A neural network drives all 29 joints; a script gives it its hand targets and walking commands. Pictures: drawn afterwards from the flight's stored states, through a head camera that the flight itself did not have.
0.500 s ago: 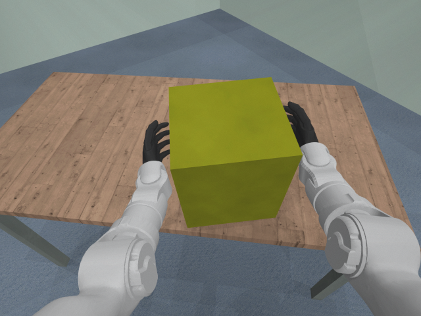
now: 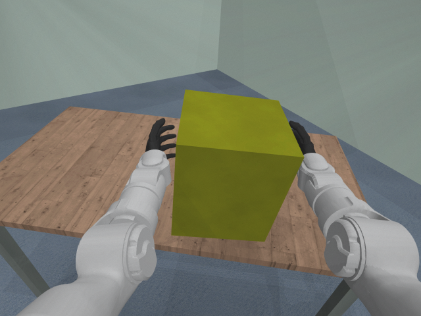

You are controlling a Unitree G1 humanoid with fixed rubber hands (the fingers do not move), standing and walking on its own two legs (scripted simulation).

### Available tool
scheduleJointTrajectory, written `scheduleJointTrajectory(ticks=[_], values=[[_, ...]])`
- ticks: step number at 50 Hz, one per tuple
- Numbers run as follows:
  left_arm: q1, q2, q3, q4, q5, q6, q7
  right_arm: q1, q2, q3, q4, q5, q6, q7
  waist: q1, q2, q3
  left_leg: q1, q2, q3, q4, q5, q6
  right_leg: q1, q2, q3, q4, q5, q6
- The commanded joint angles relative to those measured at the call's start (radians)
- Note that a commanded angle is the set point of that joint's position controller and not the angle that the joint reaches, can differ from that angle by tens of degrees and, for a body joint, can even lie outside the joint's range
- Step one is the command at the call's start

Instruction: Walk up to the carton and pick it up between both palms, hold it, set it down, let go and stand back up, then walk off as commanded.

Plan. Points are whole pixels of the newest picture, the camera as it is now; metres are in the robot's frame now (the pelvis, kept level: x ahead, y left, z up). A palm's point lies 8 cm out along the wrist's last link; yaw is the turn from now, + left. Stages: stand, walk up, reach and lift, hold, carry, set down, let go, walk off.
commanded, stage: reach and lift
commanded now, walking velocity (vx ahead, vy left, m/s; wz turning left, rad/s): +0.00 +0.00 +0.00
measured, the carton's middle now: (225, 167) +0.42 +0.05 +0.11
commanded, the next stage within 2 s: hold in 1.80 s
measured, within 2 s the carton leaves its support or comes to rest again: neither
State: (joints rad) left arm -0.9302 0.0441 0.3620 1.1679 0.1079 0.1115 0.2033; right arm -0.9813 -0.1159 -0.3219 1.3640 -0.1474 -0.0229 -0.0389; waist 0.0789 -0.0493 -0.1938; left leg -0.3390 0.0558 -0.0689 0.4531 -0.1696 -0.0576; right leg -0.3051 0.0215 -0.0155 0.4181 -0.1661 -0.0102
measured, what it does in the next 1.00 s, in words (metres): stands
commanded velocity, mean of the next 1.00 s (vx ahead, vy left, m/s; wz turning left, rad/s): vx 0.00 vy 0.00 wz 0.00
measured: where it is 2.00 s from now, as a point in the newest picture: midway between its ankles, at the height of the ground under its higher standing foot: outside the picture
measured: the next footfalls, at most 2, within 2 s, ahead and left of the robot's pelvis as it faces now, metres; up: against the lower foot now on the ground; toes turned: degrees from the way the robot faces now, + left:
none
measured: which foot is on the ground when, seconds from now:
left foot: down 0.00-1.00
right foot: down 0.00-1.00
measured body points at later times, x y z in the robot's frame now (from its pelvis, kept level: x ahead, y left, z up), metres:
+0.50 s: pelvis +0.01 +0.01 +0.00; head -0.07 +0.05 +0.45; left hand +0.40 +0.20 +0.17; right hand +0.42 -0.10 +0.21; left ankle +0.04 +0.15 -0.74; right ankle +0.03 -0.12 -0.74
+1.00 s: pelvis +0.00 +0.01 +0.00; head -0.09 +0.05 +0.44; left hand +0.39 +0.20 +0.19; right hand +0.40 -0.11 +0.21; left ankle +0.04 +0.15 -0.74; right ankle +0.03 -0.12 -0.74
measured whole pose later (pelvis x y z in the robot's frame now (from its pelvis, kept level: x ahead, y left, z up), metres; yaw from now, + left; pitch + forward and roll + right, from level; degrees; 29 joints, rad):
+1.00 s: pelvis +0.00 +0.01 +0.00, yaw +0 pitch -5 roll -2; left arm -0.86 0.06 0.30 0.85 0.17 0.46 0.15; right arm -0.97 -0.09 -0.20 1.16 0.09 0.24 -0.10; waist 0.00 -0.05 -0.14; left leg -0.17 0.06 -0.07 0.45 -0.19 -0.04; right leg -0.10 0.02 -0.02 0.34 -0.15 0.01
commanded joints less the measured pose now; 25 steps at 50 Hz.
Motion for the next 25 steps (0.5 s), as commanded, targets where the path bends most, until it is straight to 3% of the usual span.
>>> scheduleJointTrajectory(ticks=[1, 2, 3, 4, 6, 8, 9, 10, 11, 12, 14, 15, 16, 17, 18, 20, 21, 23, 25], values=[[-0.879, -0.623, -0.317, -0.268, -0.046, -0.039, -0.227, -0.85, 0.593, 0.05, -0.338, 0.054, -0.03, 0.104, -0.185, 0.037, -0.344, 0.075, -0.102, 0.131, -0.185, -0.06, 0.036, 0.293, -0.008, -0.025, -0.127, 0.091, 0.048], [-0.844, -0.609, -0.295, -0.221, -0.031, -0.023, -0.236, -0.829, 0.572, 0.045, -0.329, 0.056, -0.016, 0.096, -0.205, 0.024, -0.308, 0.088, -0.098, 0.128, -0.188, -0.064, 0.039, 0.283, -0.004, -0.022, -0.131, 0.09, 0.047], [-0.884, -0.66, -0.349, -0.331, -0.046, -0.027, -0.231, -0.841, 0.596, 0.064, -0.356, 0.067, -0.026, 0.097, -0.205, 0.062, -0.42, 0.145, -0.092, 0.124, -0.177, 0.015, 0.015, 0.294, 0.01, -0.03, -0.119, 0.155, 0.047], [-0.851, -0.65, -0.339, -0.295, -0.041, -0.012, -0.232, -0.832, 0.586, 0.066, -0.357, 0.078, -0.016, 0.088, -0.208, 0.06, -0.393, 0.153, -0.096, 0.118, -0.166, 0.03, 0.009, 0.29, 0.014, -0.033, -0.128, 0.162, 0.04], [-0.864, -0.715, -0.419, -0.419, -0.089, -0.021, -0.222, -0.831, 0.597, 0.14, -0.423, 0.133, -0.021, 0.081, -0.224, 0.103, -0.529, 0.226, -0.097, 0.094, -0.116, 0.208, -0.018, 0.328, 0.024, -0.036, -0.101, 0.329, 0.044], [-0.837, -0.696, -0.404, -0.409, -0.073, -0.003, -0.223, -0.773, 0.616, 0.184, -0.378, 0.174, 0.01, 0.065, -0.217, 0.1, -0.486, 0.219, -0.103, 0.083, -0.102, 0.228, -0.019, 0.361, 0.021, -0.023, -0.112, 0.35, 0.041], [-0.834, -0.666, -0.382, -0.444, -0.077, -0.007, -0.227, -0.792, 0.63, 0.219, -0.437, 0.198, 0.017, 0.057, -0.202, 0.076, -0.5, 0.218, -0.11, 0.097, -0.09, 0.268, -0.01, 0.401, 0.019, -0.011, -0.095, 0.424, 0.052], [-0.786, -0.687, -0.391, -0.463, -0.073, 0.011, -0.234, -0.77, 0.626, 0.239, -0.464, 0.203, 0.027, 0.053, -0.209, 0.099, -0.476, 0.219, -0.11, 0.084, -0.091, 0.307, -0.013, 0.425, 0.018, -0.022, -0.088, 0.465, 0.052], [-0.741, -0.665, -0.36, -0.44, -0.048, 0.027, -0.233, -0.758, 0.63, 0.269, -0.465, 0.227, 0.042, 0.051, -0.175, 0.071, -0.447, 0.203, -0.115, 0.087, -0.099, 0.277, -0.004, 0.443, 0.017, -0.011, -0.1, 0.441, 0.058], [-0.729, -0.675, -0.388, -0.52, -0.061, 0.04, -0.237, -0.721, 0.636, 0.298, -0.494, 0.244, 0.056, 0.043, -0.199, 0.099, -0.453, 0.226, -0.116, 0.086, -0.087, 0.343, -0.009, 0.479, 0.013, -0.007, -0.082, 0.525, 0.06], [-0.736, -0.654, -0.358, -0.513, -0.029, 0.066, -0.242, -0.679, 0.629, 0.286, -0.428, 0.248, 0.096, 0.038, -0.197, 0.099, -0.356, 0.244, -0.115, 0.082, -0.098, 0.323, -0.022, 0.462, 0.02, -0.012, -0.09, 0.468, 0.061], [-0.719, -0.667, -0.392, -0.613, -0.038, 0.08, -0.243, -0.66, 0.639, 0.338, -0.48, 0.287, 0.105, 0.032, -0.187, 0.107, -0.404, 0.277, -0.117, 0.083, -0.081, 0.398, -0.023, 0.495, 0.025, -0.008, -0.08, 0.54, 0.064], [-0.708, -0.641, -0.367, -0.542, -0.03, 0.098, -0.25, -0.66, 0.635, 0.33, -0.459, 0.286, 0.121, 0.023, -0.195, 0.096, -0.346, 0.245, -0.122, 0.08, -0.095, 0.319, -0.017, 0.482, 0.016, -0.009, -0.095, 0.484, 0.071], [-0.684, -0.648, -0.37, -0.579, -0.021, 0.122, -0.259, -0.62, 0.619, 0.324, -0.448, 0.288, 0.137, 0.02, -0.218, 0.112, -0.298, 0.249, -0.125, 0.074, -0.098, 0.329, -0.021, 0.492, 0.015, -0.012, -0.1, 0.484, 0.068], [-0.684, -0.665, -0.391, -0.599, -0.027, 0.138, -0.257, -0.647, 0.615, 0.333, -0.485, 0.297, 0.138, 0.021, -0.205, 0.114, -0.282, 0.26, -0.121, 0.071, -0.114, 0.316, -0.024, 0.46, 0.03, -0.025, -0.111, 0.423, 0.064], [-0.718, -0.694, -0.458, -0.721, -0.068, 0.155, -0.264, -0.628, 0.628, 0.354, -0.539, 0.321, 0.146, 0.015, -0.243, 0.134, -0.354, 0.308, -0.122, 0.064, -0.09, 0.393, -0.036, 0.475, 0.031, -0.026, -0.103, 0.483, 0.06], [-0.726, -0.698, -0.462, -0.711, -0.072, 0.166, -0.259, -0.63, 0.616, 0.349, -0.536, 0.33, 0.156, 0.016, -0.24, 0.157, -0.347, 0.3, -0.122, 0.062, -0.089, 0.373, -0.046, 0.466, 0.035, -0.022, -0.113, 0.444, 0.057], [-0.731, -0.688, -0.473, -0.709, -0.079, 0.185, -0.266, -0.649, 0.62, 0.341, -0.549, 0.327, 0.171, 0.006, -0.254, 0.133, -0.291, 0.29, -0.114, 0.054, -0.103, 0.316, -0.039, 0.435, 0.038, -0.028, -0.122, 0.389, 0.058], [-0.704, -0.698, -0.45, -0.663, -0.057, 0.217, -0.281, -0.653, 0.6, 0.296, -0.524, 0.296, 0.183, 0.009, -0.268, 0.148, -0.222, 0.275, -0.114, 0.057, -0.126, 0.23, -0.03, 0.392, 0.032, -0.034, -0.14, 0.282, 0.054]])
